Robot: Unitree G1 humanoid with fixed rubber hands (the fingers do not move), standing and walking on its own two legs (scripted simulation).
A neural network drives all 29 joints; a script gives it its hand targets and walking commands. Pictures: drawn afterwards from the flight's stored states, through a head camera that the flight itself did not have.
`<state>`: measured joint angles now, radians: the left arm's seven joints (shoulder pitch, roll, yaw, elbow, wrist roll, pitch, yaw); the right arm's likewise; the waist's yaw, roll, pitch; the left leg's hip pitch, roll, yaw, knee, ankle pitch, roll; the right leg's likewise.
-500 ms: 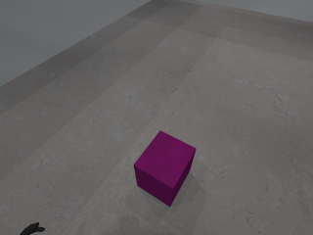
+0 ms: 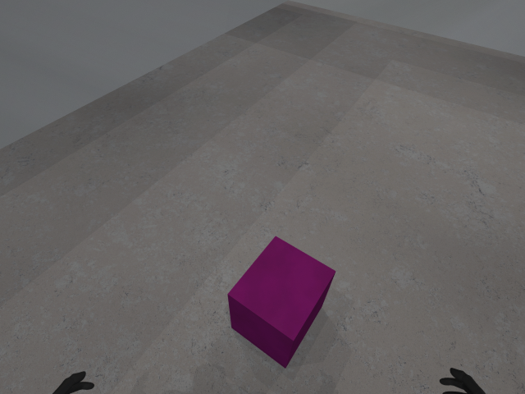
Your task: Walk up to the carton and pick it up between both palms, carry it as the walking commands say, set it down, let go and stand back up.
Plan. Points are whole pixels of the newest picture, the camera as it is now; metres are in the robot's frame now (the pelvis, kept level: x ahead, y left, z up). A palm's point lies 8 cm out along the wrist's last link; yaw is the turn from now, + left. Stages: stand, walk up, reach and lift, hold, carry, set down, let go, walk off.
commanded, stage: walk up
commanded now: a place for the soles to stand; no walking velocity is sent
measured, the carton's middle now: (280, 301) +0.55 -0.05 -0.62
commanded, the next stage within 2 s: none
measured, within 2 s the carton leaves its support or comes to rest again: neither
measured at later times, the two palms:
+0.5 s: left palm out of the picture +0.10 +0.49 -0.07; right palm out of the picture +0.13 -0.26 -0.09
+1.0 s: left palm (3, 266) +0.36 +0.51 -0.09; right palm out of the picture +0.13 -0.15 -0.11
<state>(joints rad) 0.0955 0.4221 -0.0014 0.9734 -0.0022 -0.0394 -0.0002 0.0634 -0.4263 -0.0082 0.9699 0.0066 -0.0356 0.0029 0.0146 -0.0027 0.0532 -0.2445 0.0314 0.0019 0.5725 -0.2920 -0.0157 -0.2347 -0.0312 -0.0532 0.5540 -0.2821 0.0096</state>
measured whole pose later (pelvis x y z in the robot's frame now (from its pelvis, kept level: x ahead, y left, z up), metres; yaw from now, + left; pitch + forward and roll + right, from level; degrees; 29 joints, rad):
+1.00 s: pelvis +0.15 +0.21 -0.04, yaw -24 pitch -2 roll +0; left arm 0.34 0.53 0.05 0.73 0.00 -0.04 0.06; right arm 0.21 -0.49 -0.10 0.72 -0.01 0.01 0.03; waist 0.02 0.03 0.10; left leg -0.45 0.07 0.01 0.86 -0.36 -0.03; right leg -0.47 -0.01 0.14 1.01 -0.50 0.00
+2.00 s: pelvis +0.17 +0.21 +0.00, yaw -35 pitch -2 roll +1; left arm 0.03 0.43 0.03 0.95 0.01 0.00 -0.02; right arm 0.11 -0.45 -0.01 0.97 -0.01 -0.04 -0.01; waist -0.01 -0.01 0.06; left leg -0.24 0.07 0.05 0.54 -0.26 -0.04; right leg -0.29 0.00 0.02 0.58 -0.27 -0.01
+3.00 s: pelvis +0.18 +0.21 -0.04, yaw -34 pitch +15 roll +0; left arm -0.14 0.32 0.17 0.61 0.03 0.11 -0.02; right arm -0.12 -0.33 -0.13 0.62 0.02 0.11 0.04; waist -0.03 -0.01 0.05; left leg -0.75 0.04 -0.02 0.90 -0.41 -0.04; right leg -0.76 0.00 0.02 0.90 -0.39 0.01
